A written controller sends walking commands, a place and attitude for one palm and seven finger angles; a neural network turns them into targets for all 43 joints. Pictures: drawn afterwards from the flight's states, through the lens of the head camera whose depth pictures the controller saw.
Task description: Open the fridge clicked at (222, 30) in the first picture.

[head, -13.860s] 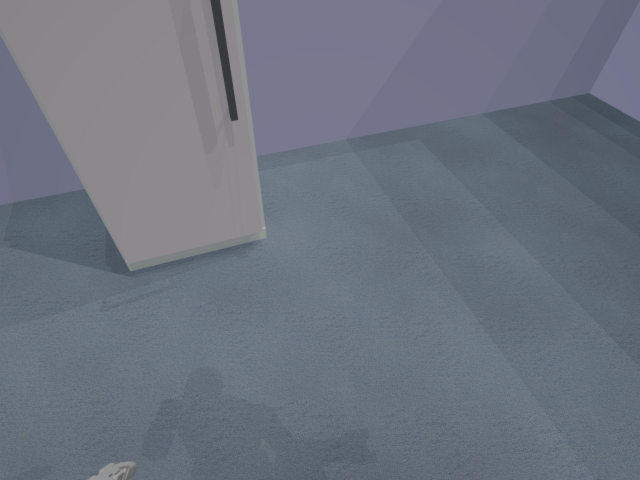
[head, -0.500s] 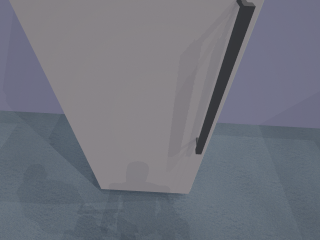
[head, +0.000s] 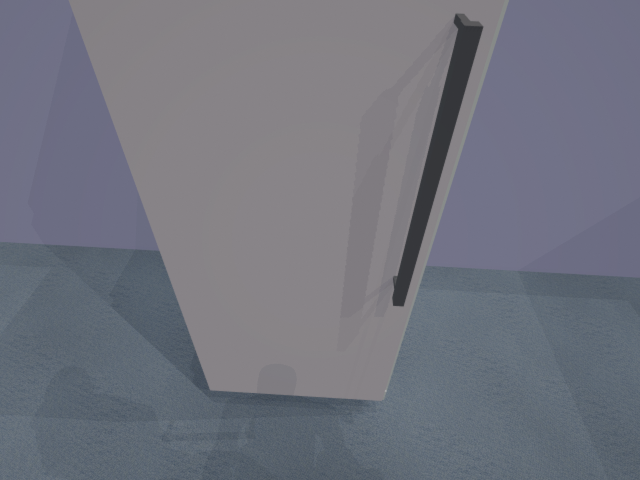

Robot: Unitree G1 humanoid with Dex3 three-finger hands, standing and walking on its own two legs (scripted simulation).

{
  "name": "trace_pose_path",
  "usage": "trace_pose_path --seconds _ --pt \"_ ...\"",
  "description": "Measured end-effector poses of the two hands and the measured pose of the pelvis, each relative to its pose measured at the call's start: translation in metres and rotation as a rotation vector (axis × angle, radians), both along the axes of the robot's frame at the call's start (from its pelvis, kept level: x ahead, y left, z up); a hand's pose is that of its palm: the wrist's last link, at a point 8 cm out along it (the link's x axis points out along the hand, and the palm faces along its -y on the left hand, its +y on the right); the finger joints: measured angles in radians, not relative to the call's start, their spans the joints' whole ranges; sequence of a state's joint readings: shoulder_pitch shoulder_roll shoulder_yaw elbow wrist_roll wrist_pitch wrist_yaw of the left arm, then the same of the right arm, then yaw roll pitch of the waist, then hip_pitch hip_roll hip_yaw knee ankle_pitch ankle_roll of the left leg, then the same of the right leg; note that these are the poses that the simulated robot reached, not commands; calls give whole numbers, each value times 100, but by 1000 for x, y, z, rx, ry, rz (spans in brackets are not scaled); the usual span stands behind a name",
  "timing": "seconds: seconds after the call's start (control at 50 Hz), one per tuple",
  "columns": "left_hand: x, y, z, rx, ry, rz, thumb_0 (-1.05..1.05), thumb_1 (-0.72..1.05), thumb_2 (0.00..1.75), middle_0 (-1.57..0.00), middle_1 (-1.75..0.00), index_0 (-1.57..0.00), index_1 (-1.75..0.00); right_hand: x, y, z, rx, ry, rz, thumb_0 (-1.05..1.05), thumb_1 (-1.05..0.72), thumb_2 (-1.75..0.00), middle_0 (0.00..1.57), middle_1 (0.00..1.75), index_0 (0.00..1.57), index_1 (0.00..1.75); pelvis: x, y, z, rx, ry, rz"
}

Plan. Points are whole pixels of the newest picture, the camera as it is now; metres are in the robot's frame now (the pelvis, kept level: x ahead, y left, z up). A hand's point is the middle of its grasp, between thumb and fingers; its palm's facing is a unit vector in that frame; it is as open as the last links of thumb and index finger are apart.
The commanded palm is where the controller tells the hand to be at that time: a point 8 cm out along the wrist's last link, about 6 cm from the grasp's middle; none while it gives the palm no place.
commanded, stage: come to a stop and stand still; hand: right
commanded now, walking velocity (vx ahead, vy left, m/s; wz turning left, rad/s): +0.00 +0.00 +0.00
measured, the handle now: (422, 193) +0.51 -0.12 +0.12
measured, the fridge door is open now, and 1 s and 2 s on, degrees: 0 0 0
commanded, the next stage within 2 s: none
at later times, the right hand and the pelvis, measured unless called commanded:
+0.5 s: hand out of the picture -0.07 -0.21 -0.18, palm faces +0.02 +0.99 -0.17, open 7.4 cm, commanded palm none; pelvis -0.05 -0.04 +0.00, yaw -1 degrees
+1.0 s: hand out of the picture -0.05 -0.24 -0.17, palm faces +0.03 +0.98 -0.18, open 7.4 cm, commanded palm none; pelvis -0.05 -0.08 +0.01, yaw +1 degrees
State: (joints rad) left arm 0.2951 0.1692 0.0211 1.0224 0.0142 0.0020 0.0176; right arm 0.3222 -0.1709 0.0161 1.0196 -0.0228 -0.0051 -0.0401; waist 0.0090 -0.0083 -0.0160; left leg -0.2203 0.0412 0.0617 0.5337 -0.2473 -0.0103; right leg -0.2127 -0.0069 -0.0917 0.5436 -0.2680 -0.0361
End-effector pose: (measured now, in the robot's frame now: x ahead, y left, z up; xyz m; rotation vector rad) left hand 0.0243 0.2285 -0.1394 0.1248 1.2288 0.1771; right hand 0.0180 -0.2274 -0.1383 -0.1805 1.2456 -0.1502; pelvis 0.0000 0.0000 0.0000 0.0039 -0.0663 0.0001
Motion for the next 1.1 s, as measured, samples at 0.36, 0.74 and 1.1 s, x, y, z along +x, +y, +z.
trace_pose_path --seconds 0.36,0.74,1.1 --pt "-78 -21 3 15 144 21 0 91 90 -20 -30 -20 -30 -78 -15 -10 43 127 -31 0 -91 -90 20 30 20 30 -39 -21 -1 24 30 -8" --pt "-54 -50 -4 5 75 15 1 92 90 -20 -30 -20 -30 -123 -34 -6 46 206 -74 0 -91 -90 20 30 20 30 -53 -52 -2 26 27 -3" --pt "-84 -87 4 -4 140 71 0 91 90 -20 -30 -20 -30 -83 -75 -1 23 156 -22 0 -91 -90 20 30 20 30 -49 -83 6 3 53 40"
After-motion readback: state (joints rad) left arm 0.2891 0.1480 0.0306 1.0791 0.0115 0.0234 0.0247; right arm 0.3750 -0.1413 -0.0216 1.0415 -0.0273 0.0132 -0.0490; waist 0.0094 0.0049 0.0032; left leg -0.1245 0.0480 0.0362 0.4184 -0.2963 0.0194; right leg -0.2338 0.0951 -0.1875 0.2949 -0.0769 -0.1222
